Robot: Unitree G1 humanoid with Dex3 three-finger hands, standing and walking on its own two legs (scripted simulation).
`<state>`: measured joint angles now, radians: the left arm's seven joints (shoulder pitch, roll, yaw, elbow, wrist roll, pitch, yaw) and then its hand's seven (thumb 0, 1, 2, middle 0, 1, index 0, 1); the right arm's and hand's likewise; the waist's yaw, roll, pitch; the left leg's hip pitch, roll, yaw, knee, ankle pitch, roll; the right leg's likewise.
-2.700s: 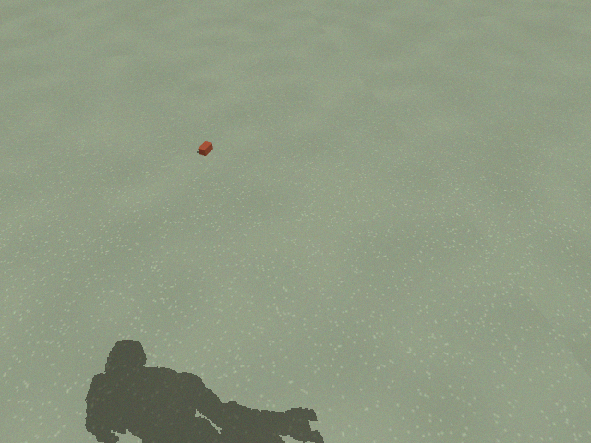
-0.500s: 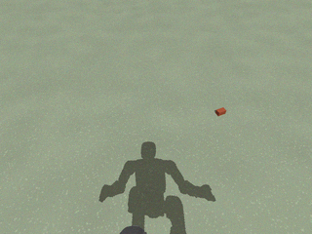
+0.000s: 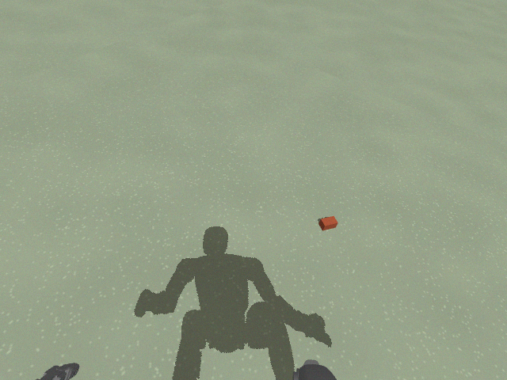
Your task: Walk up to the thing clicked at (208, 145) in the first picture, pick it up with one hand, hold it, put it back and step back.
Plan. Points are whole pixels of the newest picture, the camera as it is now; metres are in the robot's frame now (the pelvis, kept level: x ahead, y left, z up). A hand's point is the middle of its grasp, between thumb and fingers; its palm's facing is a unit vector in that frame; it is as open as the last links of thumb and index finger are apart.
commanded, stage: walk up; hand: left
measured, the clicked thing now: (328, 223) +0.96 -0.45 -0.74
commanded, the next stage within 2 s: none
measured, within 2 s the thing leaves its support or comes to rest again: neither
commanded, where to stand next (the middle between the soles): +0.69 -0.82 m, yaw +19 degrees
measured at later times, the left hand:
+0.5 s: hand out of the picture +0.15 +0.09 -0.15, palm faces +0.18 -0.92 -0.35, open 7.4 cm
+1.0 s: hand (290, 312) +0.30 -0.08 -0.15, palm faces +0.18 -0.89 -0.42, open 7.4 cm
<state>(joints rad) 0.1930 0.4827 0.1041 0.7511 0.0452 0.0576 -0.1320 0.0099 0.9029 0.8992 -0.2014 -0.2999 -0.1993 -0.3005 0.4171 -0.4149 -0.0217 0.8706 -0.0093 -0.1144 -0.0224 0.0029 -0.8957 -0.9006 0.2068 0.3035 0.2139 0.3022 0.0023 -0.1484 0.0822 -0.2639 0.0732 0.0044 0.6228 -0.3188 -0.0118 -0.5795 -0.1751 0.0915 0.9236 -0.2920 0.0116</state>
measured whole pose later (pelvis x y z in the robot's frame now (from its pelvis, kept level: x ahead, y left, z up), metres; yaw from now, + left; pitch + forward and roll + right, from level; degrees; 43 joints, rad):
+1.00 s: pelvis +0.29 -0.40 -0.03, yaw +11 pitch -2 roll -1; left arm 0.30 0.48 0.14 0.77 0.07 0.07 -0.10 0.01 0.90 0.90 -0.20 -0.30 -0.20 -0.30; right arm 0.33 -0.54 -0.09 0.95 -0.03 -0.03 -0.09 0.00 -0.90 -0.90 0.20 0.30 0.21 0.30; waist 0.02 -0.01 0.03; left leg -0.52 0.15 -0.15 1.05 -0.53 0.04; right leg -0.43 -0.07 -0.04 0.89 -0.42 0.04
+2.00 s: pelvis +0.51 -0.72 +0.00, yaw +15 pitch -1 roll +0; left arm 0.38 0.42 0.09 0.77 0.07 0.07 -0.07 0.01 0.90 0.90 -0.20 -0.30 -0.20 -0.30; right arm 0.30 -0.44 -0.03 0.97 0.00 -0.07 -0.08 0.00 -0.90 -0.90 0.20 0.30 0.21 0.30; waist 0.10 -0.02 0.09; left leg -0.56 -0.01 0.08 0.97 -0.44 0.04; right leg -0.30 0.02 -0.07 0.66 -0.35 -0.06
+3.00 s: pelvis +0.64 -0.87 -0.03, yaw +20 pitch -2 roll +1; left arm 0.27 0.46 0.03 0.86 0.00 -0.03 0.07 0.01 0.90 0.90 -0.21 -0.30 -0.20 -0.30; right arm 0.08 -0.42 -0.09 0.82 -0.02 0.02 0.03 0.00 -0.90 -0.90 0.20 0.30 0.21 0.30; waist 0.05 -0.01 0.20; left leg -0.44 -0.01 0.02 0.83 -0.37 0.01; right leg -0.43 -0.15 0.02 0.97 -0.47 0.01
